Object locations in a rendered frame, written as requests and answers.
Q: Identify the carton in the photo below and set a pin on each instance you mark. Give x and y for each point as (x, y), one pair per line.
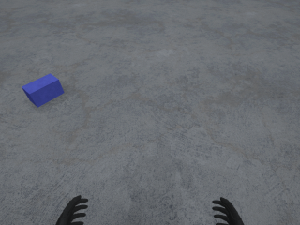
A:
(43, 90)

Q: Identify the left robot hand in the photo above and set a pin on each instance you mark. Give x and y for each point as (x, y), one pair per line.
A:
(68, 213)

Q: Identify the right robot hand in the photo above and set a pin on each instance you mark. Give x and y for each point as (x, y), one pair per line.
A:
(231, 217)

